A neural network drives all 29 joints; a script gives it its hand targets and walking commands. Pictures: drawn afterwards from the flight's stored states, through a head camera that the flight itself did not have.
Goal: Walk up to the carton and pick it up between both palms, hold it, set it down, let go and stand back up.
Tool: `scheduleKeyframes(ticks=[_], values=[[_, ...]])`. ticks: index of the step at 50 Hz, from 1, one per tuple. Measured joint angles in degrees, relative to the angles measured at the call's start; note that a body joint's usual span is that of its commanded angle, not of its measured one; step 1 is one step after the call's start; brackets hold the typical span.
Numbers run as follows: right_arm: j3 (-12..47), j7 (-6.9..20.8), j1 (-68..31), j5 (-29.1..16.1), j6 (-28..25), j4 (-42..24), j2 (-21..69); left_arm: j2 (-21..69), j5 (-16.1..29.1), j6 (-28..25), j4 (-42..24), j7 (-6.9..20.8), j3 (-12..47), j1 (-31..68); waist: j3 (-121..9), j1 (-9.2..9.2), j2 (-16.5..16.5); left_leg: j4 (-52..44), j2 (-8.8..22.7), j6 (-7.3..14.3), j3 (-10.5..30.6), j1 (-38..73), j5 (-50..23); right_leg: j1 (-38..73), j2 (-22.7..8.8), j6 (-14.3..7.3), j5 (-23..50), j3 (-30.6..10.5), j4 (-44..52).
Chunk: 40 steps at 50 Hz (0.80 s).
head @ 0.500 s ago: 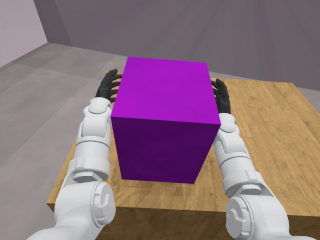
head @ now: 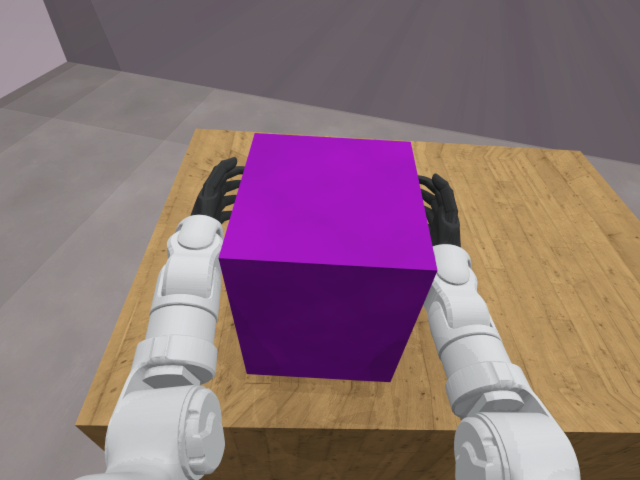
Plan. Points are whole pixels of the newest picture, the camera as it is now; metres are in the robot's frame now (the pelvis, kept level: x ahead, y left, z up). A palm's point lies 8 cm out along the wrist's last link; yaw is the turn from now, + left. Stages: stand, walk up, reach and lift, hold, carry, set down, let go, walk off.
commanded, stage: set down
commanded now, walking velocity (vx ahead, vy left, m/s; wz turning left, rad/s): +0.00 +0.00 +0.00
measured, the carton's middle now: (325, 262) +0.37 -0.04 +0.08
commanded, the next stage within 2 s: none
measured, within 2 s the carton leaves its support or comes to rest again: neither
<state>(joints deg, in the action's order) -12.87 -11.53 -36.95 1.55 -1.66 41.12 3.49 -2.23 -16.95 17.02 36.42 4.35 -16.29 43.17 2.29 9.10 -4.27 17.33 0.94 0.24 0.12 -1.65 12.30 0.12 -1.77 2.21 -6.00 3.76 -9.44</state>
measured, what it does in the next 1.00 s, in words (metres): stands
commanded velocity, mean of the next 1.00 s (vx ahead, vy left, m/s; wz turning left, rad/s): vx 0.00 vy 0.00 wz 0.00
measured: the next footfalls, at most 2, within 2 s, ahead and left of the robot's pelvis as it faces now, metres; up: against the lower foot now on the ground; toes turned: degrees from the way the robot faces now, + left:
none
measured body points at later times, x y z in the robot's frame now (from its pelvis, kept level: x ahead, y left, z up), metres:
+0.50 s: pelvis -0.01 +0.01 +0.00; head +0.00 +0.04 +0.45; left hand +0.44 +0.09 +0.12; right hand +0.36 -0.19 +0.11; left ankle -0.03 +0.11 -0.75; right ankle -0.01 -0.14 -0.75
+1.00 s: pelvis +0.01 +0.00 +0.00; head +0.04 +0.02 +0.45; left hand +0.46 +0.07 +0.09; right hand +0.36 -0.21 +0.07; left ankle -0.03 +0.11 -0.75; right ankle -0.01 -0.14 -0.75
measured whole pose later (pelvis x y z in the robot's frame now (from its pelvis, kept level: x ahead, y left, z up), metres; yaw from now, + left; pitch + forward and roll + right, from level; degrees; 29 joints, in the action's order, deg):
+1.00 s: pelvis +0.01 +0.00 +0.00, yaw +0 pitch +4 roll -1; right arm -18.9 -13.3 -32.8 9.1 -8.6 42.8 7.0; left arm -3.5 -16.7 4.9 53.3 5.7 -17.1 47.8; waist -0.6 9.8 -0.6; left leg 16.7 0.9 0.6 -0.8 -9.5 11.3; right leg -7.5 -2.1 2.3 -4.6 5.0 -8.2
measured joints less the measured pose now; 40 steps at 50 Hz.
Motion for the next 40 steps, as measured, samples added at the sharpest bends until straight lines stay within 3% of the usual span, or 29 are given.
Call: scheduleKeyframes(ticks=[12,19,26,33,40], values=[[-2.2,-0.5,1.4,3.1,-0.3,-2.7,1.2,-0.1,1.2,-4.1,5.2,0.8,-1.1,2.3,-0.6,0.54,3.0,0.1,-0.9,0.8,-0.2,-3.7,-1.3,-3.8,-0.9,0.6,1.1,0.0,-0.4],[-7.6,0.6,-0.7,8.1,-0.4,0.3,2.9,-0.4,-1.0,-6.2,12.7,1.4,-4.5,6.1,-1.7,0.17,1.9,-0.8,-1.2,1.2,-1.4,-3.4,-1.7,-4.7,-1.4,0.9,1.2,-1.0,-1.0],[-12.3,2.0,-1.6,11.3,-2.6,3.8,4.4,-0.4,-2.4,-7.4,15.8,1.4,-5.8,6.5,-1.6,-0.63,1.0,-0.6,-1.1,1.2,-2.1,-3.3,-1.1,-4.8,-1.3,0.9,0.8,-1.4,-1.2],[-13.1,1.9,-0.6,11.9,-6.1,5.4,5.0,-0.9,-1.1,-9.4,15.7,0.5,-3.2,4.6,-2.4,-1.04,1.6,0.3,-0.4,0.6,-1.4,-5.6,-0.3,-6.0,-0.6,0.5,0.7,-0.2,-0.4],[-10.5,0.5,1.6,10.4,-7.8,5.5,4.7,-1.8,0.8,-10.8,15.9,0.1,-0.1,3.1,-3.9,-0.06,2.5,0.6,0.5,-0.2,-0.6,-7.2,0.2,-6.7,0.2,-0.3,0.6,1.5,0.7]])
